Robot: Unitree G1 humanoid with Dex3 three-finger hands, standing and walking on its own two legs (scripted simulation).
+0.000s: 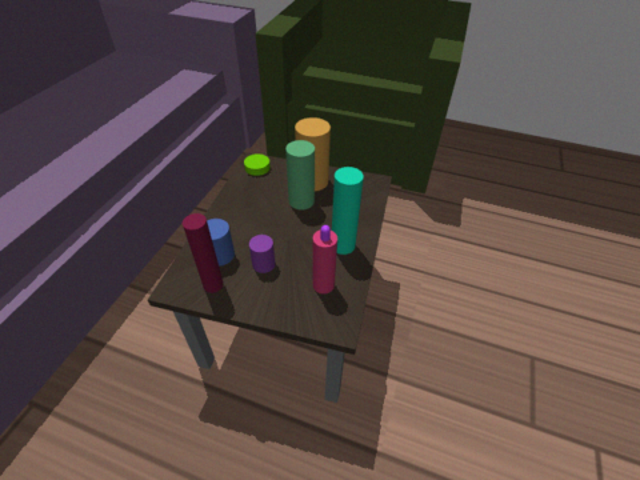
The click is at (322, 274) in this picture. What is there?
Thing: necked bottle
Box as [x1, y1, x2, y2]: [313, 225, 337, 293]
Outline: 323,225 321,229 315,232 313,235 313,287 318,292 326,293 333,288 337,237 335,233 330,230 327,225
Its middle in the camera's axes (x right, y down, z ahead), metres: +0.01 +0.05 +0.96
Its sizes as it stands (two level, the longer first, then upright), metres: 0.057 0.057 0.217
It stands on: a support 0.42 m high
